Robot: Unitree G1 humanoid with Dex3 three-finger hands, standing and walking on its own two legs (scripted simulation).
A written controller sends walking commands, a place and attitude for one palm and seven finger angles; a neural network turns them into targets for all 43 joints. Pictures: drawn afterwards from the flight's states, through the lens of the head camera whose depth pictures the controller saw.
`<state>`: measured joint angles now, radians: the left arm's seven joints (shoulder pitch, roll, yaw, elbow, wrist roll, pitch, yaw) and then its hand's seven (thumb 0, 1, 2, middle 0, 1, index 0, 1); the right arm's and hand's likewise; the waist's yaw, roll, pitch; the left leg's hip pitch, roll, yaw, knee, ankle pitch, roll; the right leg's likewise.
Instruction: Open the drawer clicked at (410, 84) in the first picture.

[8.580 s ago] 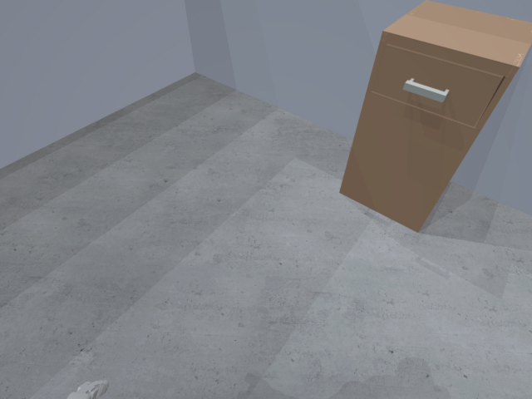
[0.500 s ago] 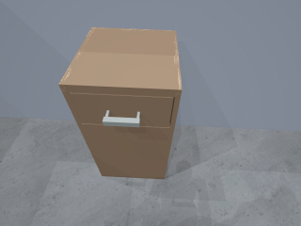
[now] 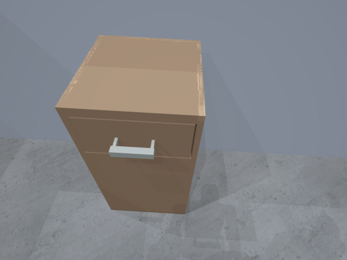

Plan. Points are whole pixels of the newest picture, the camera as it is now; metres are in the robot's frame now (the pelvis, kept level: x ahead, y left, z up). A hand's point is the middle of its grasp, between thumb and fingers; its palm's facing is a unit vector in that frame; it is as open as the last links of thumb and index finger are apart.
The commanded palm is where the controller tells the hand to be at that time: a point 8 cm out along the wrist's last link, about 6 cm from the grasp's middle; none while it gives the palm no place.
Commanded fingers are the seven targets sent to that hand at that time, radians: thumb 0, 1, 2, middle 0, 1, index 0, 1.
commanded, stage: come to a stop and stand still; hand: left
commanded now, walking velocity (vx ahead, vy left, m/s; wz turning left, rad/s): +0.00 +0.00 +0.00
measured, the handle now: (133, 147) +0.46 +0.16 -0.08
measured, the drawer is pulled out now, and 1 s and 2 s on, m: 0.00 0.00 0.00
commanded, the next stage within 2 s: look again from close up in 1.42 s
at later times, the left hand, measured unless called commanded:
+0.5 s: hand out of the picture +0.01 +0.14 -0.18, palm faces +0.02 -0.98 -0.19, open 7.3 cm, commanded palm none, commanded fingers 0.00 0.90 0.90 -0.20 -0.30 -0.20 -0.30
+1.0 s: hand out of the picture +0.00 +0.09 -0.17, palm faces +0.04 -0.98 -0.17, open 7.4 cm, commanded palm none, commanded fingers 0.00 0.90 0.90 -0.20 -0.30 -0.20 -0.30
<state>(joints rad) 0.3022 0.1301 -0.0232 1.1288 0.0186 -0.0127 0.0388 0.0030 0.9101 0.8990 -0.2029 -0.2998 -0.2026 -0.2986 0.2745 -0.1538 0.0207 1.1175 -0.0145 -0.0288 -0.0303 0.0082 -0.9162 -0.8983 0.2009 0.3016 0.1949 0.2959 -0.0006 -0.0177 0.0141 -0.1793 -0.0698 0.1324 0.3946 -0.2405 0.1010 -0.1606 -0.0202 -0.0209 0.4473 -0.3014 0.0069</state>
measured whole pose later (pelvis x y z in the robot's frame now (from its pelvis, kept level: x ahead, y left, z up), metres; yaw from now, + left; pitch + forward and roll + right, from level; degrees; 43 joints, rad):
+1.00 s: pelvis +0.03 -0.06 +0.00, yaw +0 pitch +0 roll +1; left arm 0.34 0.11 -0.02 1.13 0.01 -0.03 0.04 0.00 0.90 0.90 -0.20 -0.30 -0.20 -0.30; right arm 0.29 -0.13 0.02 1.16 -0.01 -0.02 -0.04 0.01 -0.91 -0.90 0.20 0.30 0.19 0.30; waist 0.00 -0.01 0.01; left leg -0.12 0.00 0.10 0.39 -0.27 0.01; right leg -0.08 0.05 -0.04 0.40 -0.33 -0.08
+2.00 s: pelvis +0.03 -0.08 +0.00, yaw +0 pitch +1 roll +1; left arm 0.36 0.10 -0.01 1.13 0.01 -0.03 0.05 0.00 0.90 0.90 -0.20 -0.30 -0.20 -0.30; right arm 0.31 -0.10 0.02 1.16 -0.01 -0.01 -0.05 0.01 -0.91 -0.90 0.20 0.30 0.19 0.30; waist 0.01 -0.01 0.02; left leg -0.13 0.02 0.10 0.39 -0.27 -0.01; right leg -0.08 0.08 -0.04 0.38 -0.31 -0.10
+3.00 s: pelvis -0.09 +0.00 +0.00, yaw -2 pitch +1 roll +1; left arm 0.27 0.21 0.06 1.02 0.04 0.05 0.02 0.00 0.91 0.90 -0.20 -0.30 -0.20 -0.30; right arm 0.24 -0.14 -0.02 1.03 -0.04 0.02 -0.03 0.00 -0.94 -0.90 0.20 0.30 0.20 0.30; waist 0.00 -0.04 0.01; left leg -0.25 0.00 0.07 0.45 -0.22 0.02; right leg -0.35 0.00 0.02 0.94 -0.44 0.00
